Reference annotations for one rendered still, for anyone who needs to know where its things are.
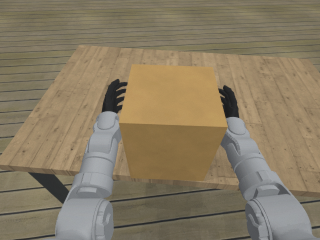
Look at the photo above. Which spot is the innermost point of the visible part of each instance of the carton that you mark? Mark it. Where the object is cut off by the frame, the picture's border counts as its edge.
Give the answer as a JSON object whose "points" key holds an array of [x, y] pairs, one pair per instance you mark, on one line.
{"points": [[172, 121]]}

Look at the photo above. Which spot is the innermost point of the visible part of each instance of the table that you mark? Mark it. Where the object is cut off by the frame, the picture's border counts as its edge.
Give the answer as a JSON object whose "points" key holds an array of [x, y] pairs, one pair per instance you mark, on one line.
{"points": [[278, 99]]}

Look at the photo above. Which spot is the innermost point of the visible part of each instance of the robot right forearm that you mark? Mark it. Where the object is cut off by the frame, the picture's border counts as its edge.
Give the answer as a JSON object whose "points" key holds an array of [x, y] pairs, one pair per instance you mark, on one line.
{"points": [[254, 175]]}

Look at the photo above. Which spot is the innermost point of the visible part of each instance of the robot left forearm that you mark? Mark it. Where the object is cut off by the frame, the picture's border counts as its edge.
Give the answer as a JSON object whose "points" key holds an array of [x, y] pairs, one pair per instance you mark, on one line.
{"points": [[94, 180]]}

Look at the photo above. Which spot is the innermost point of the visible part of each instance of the right robot hand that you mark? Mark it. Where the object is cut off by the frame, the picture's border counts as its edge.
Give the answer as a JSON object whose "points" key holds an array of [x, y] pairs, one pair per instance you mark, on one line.
{"points": [[230, 103]]}

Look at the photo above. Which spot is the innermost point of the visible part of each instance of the right robot upper arm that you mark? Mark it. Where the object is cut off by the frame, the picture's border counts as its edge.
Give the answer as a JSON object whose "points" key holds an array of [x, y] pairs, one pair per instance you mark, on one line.
{"points": [[277, 217]]}

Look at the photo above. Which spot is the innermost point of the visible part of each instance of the left robot upper arm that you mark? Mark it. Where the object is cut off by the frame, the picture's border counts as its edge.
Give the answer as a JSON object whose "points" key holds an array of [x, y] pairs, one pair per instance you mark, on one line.
{"points": [[85, 219]]}

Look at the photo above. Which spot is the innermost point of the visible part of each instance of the left robot hand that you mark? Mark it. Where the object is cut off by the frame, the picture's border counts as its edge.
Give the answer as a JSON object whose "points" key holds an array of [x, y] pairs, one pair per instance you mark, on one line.
{"points": [[111, 101]]}

